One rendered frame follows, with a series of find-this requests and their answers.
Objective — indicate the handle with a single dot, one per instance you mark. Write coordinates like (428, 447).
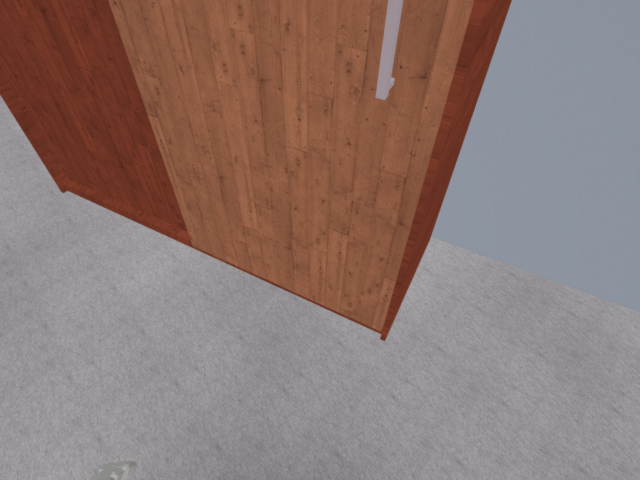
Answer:
(385, 81)

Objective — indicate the wardrobe door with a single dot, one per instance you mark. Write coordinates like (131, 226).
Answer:
(281, 159)
(67, 62)

